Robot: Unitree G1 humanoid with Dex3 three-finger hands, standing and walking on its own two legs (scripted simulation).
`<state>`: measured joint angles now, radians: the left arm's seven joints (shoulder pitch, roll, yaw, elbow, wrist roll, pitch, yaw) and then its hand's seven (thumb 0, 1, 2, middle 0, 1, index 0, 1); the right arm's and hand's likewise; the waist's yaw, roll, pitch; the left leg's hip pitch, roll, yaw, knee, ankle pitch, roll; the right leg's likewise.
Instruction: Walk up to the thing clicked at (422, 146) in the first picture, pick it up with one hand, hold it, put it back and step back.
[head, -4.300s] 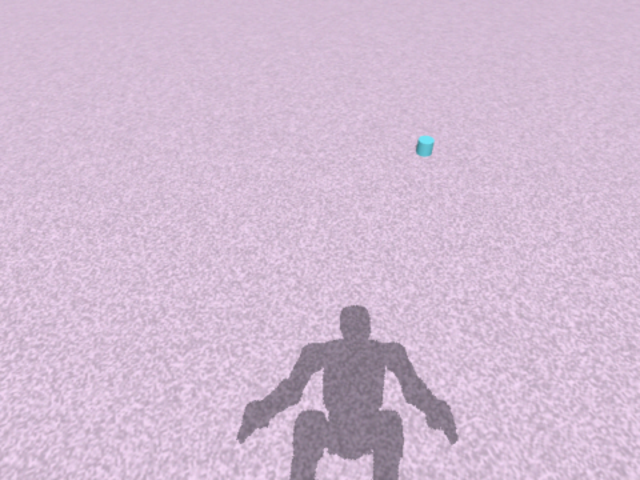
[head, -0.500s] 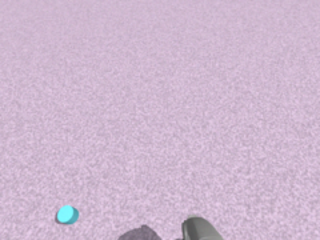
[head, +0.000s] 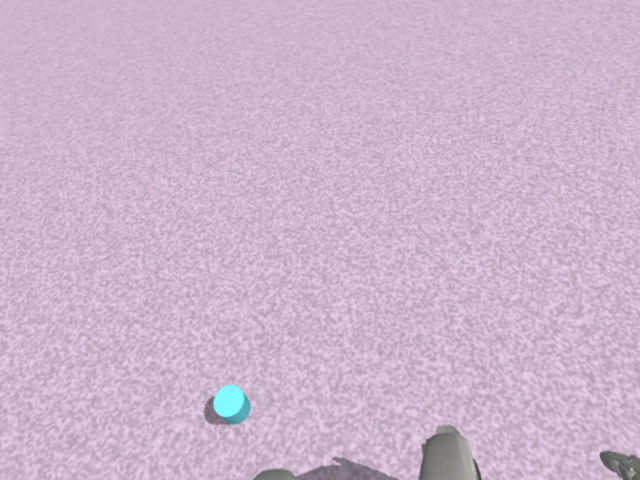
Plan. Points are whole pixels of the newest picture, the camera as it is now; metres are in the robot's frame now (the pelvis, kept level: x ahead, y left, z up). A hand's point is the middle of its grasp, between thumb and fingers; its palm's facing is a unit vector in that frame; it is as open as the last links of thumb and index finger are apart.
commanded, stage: walk up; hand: left
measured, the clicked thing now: (232, 404) +0.41 +0.35 -0.66
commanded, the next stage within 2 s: none
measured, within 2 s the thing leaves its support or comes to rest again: neither
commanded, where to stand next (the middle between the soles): +0.03 +0.15 m, yaw -10 degrees
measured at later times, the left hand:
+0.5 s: hand out of the picture +0.02 +0.45 -0.08, palm faces -0.11 -0.84 -0.52, open 7.3 cm
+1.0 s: hand out of the picture +0.08 +0.43 -0.10, palm faces -0.26 -0.89 -0.37, open 7.3 cm
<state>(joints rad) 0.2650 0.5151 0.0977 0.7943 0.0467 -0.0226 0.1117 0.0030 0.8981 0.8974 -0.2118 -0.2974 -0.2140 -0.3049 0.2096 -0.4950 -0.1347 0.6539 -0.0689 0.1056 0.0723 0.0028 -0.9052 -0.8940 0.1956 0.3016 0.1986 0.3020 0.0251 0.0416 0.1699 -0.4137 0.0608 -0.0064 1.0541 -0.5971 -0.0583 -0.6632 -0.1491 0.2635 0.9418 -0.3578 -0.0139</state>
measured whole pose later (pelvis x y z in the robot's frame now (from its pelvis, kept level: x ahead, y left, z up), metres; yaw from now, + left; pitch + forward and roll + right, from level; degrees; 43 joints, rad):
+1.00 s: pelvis -0.05 +0.17 +0.05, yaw -12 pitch -1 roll +0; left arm 0.20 0.43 0.09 0.93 0.02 0.02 -0.05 0.01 0.91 0.90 -0.20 -0.30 -0.20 -0.30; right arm 0.39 -0.48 -0.07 0.92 -0.03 -0.06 -0.03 0.01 -0.90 -0.89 0.20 0.30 0.20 0.30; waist -0.04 -0.02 0.14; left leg -0.26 0.14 0.02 0.75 -0.45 -0.04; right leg -0.38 -0.03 0.01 0.71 -0.32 0.00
